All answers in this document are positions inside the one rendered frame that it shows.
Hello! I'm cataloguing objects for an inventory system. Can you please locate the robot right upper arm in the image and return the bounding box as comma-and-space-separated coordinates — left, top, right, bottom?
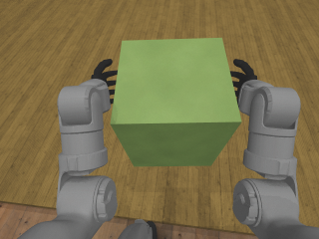
232, 178, 319, 239

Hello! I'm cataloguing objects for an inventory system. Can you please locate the left robot foot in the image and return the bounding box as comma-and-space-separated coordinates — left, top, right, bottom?
147, 221, 158, 239

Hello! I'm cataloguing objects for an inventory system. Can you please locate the robot right hand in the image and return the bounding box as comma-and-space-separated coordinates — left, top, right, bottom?
230, 59, 257, 104

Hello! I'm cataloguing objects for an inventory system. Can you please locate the robot right forearm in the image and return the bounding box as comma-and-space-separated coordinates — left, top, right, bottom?
238, 80, 301, 216

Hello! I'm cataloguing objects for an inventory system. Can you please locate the robot left shin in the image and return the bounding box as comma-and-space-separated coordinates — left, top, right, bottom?
135, 219, 153, 239

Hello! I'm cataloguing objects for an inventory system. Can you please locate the carton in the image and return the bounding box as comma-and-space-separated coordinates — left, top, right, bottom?
110, 38, 242, 167

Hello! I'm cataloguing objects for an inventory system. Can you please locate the robot left forearm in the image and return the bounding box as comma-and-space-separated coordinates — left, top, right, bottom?
56, 79, 111, 213

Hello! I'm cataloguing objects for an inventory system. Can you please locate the robot left hand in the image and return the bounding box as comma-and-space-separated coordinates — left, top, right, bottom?
91, 59, 118, 104

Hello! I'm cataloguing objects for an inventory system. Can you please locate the robot left upper arm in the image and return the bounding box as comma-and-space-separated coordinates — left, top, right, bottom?
17, 175, 118, 239

